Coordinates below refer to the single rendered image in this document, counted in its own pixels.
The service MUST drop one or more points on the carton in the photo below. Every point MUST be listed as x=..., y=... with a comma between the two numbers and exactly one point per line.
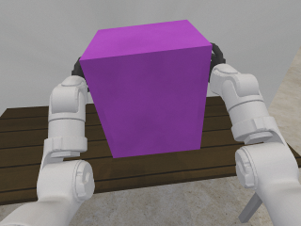
x=149, y=84

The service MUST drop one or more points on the left robot forearm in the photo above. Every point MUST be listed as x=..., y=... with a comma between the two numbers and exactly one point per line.
x=66, y=117

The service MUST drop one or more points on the right robot forearm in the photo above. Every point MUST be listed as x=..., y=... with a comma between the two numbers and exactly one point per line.
x=251, y=122

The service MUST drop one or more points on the robot left hand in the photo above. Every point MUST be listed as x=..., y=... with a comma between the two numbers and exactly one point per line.
x=77, y=70

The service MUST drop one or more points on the robot right upper arm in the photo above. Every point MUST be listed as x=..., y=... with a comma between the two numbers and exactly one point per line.
x=268, y=168

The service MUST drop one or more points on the robot right hand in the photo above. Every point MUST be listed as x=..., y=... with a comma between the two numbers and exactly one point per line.
x=216, y=57

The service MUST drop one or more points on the robot left upper arm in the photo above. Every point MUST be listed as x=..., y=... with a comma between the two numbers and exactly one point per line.
x=62, y=187

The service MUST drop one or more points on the table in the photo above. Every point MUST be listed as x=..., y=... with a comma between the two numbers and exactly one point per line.
x=23, y=130

